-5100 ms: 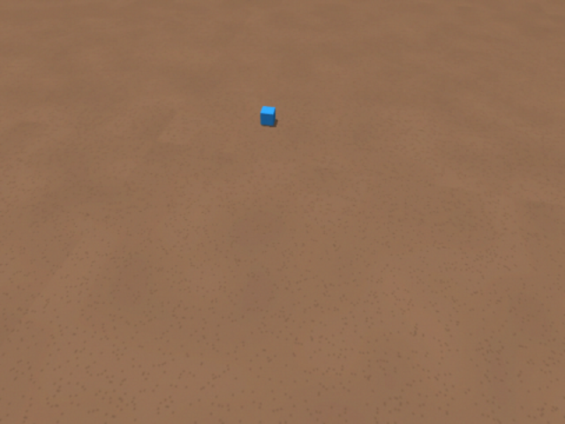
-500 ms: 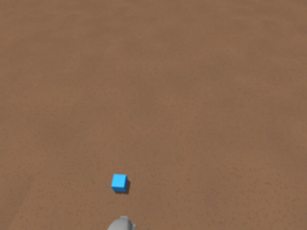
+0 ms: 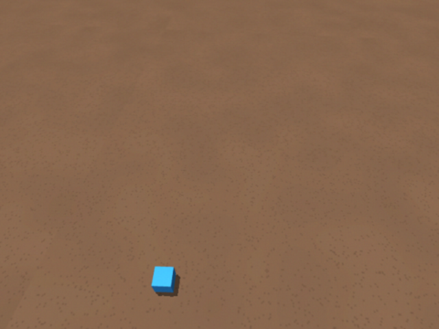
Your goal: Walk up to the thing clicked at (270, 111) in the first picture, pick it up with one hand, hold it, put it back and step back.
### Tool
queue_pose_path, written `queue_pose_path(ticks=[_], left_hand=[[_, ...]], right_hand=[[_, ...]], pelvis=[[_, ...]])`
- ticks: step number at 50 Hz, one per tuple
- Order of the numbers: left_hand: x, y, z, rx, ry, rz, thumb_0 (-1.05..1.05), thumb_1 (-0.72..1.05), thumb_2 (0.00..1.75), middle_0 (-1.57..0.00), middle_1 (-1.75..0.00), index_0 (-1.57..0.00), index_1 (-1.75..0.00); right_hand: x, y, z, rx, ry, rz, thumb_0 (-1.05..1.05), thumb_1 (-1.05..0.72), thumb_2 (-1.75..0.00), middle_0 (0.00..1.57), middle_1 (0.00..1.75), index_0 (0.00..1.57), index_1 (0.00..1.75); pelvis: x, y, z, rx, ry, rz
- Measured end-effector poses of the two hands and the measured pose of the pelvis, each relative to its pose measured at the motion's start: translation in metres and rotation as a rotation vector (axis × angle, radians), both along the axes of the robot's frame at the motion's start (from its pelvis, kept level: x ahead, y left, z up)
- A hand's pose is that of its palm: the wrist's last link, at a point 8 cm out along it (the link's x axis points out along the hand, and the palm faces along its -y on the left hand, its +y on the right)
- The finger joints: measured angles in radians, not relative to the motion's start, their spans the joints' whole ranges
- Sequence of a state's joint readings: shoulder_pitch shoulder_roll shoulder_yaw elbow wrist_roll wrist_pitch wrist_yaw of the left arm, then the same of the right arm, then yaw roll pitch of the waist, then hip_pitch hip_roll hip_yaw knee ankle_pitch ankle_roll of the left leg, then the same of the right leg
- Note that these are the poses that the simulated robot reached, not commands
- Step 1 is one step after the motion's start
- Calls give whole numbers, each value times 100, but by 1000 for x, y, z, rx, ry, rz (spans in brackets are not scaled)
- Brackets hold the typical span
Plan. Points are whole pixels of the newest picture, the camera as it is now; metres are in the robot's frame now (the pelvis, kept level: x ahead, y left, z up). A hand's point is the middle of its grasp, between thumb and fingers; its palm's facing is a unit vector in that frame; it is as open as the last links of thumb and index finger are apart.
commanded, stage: walk up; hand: left
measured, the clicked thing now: (164, 279) +0.45 +0.24 -0.71
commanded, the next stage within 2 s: stand in 1.50 s
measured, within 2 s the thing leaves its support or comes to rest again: neither
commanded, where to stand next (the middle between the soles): +0.07 +0.00 m, yaw +1 degrees
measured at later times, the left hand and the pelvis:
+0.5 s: hand out of the picture +0.15 +0.25 -0.13, palm faces +0.00 -0.95 -0.31, open 7.4 cm; pelvis +0.04 +0.00 +0.02, yaw +1 degrees
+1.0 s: hand out of the picture +0.11 +0.27 -0.13, palm faces +0.03 -0.94 -0.34, open 7.4 cm; pelvis +0.05 +0.01 +0.03, yaw +2 degrees
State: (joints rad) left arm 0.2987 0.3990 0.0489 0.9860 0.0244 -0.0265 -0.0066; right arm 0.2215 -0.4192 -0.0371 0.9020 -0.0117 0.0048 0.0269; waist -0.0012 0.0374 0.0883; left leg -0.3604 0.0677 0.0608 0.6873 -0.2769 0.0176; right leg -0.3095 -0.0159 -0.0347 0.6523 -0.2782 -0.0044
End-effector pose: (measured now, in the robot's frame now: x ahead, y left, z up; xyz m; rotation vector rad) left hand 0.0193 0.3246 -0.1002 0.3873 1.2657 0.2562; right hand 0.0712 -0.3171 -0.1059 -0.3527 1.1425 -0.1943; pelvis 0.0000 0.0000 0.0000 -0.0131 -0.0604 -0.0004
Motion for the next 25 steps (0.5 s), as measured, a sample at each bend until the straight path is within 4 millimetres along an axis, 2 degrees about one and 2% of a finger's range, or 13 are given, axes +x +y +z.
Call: queue_pose_path(ticks=[4,9,19,25], left_hand=[[5,-9,8,3,-7,11,1,91,90,-21,-30,-20,-30],[35,-19,8,-23,-52,-3,1,90,90,-21,-30,-20,-30],[106,-33,5,-103,-148,-43,1,90,90,-21,-30,-21,-30],[127,-30,5,-117,-161,-41,1,91,90,-21,-30,-21,-30]], right_hand=[[7,6,-8,44,25,1,0,-90,-90,21,30,20,30],[11,14,-13,67,47,3,0,-90,-90,21,30,20,30],[17,19,7,39,86,-13,0,-90,-90,21,30,20,30],[30,15,18,1,77,-26,0,-90,-90,21,30,20,30]], pelvis=[[7,-5,5,19,9,-3],[11,-4,7,25,8,9],[31,0,18,11,23,12],[38,3,22,7,21,13]])
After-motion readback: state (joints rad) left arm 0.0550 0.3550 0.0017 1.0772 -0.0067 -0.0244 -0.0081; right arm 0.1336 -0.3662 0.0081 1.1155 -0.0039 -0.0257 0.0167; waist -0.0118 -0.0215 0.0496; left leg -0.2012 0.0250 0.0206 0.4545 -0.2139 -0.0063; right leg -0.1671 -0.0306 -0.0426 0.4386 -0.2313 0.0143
